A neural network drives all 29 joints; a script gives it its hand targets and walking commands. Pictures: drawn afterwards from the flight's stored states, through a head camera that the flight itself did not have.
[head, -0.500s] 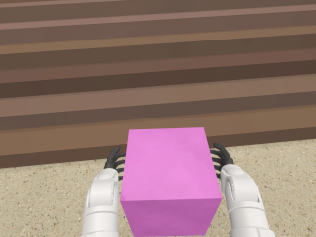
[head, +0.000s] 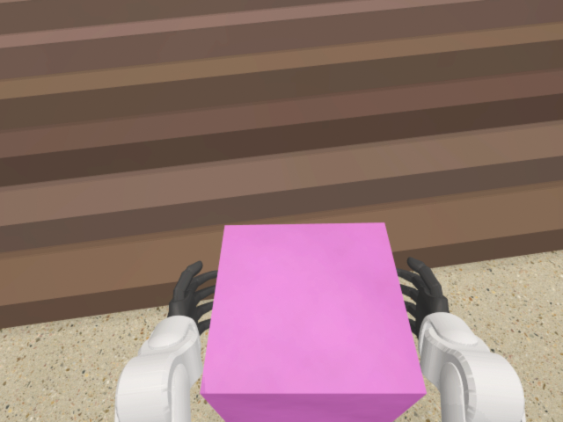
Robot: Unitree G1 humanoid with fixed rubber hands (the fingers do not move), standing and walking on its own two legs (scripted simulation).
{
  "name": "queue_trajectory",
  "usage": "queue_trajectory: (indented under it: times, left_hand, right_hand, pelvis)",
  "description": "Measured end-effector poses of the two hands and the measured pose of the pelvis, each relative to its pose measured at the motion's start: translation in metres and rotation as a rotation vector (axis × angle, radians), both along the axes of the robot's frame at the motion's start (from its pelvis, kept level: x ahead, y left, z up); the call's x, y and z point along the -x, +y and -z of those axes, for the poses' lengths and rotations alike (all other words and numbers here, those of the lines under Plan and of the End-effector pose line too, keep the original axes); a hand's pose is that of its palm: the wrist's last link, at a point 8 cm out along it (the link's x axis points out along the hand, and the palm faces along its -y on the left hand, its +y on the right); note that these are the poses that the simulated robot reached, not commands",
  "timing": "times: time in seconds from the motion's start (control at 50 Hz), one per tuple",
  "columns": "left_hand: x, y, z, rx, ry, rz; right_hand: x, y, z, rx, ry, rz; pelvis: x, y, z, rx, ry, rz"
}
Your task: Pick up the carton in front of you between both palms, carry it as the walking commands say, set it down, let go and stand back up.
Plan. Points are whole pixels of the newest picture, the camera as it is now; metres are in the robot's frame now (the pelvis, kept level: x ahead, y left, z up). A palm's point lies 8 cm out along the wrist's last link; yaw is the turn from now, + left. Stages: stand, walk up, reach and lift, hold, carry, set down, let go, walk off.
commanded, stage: carry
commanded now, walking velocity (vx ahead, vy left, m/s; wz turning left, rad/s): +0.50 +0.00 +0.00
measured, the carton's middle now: (305, 335) +0.26 -0.01 +0.03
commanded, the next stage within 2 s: none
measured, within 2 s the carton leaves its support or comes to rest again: neither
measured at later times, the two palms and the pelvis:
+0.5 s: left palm (180, 172) +0.55 +0.19 +0.11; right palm (344, 168) +0.52 -0.11 +0.12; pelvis +0.29 +0.06 +0.00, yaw -3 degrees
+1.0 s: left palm (203, 100) +0.89 +0.18 +0.10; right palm (319, 93) +0.90 -0.12 +0.09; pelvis +0.53 +0.03 -0.01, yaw +0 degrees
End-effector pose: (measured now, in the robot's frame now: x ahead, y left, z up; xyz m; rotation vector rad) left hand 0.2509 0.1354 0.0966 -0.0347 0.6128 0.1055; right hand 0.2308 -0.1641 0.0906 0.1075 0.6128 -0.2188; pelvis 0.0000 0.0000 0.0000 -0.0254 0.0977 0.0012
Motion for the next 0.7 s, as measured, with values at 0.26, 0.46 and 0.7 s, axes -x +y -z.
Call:
queue_trajectory:
  times: [0.26,0.46,0.7]
  left_hand:
    - [-0.108,0.044,-0.008,0.034,0.012,-0.19]
    - [-0.271,0.054,-0.007,0.077,-0.063,-0.022]
    - [-0.447,0.063,-0.052,0.049,-0.101,-0.102]
  right_hand:
    - [-0.158,0.038,-0.011,0.009,0.012,-0.089]
    - [-0.269,0.053,-0.013,-0.01,-0.069,0.025]
    - [-0.449,0.055,-0.066,0.013,-0.11,0.036]
  pelvis:
    - [-0.145,0.011,-0.014,-0.052,-0.002,-0.014]
    - [-0.27,0.054,0.007,-0.035,-0.037,0.056]
    - [-0.399,0.056,-0.019,0.0,-0.041,0.024]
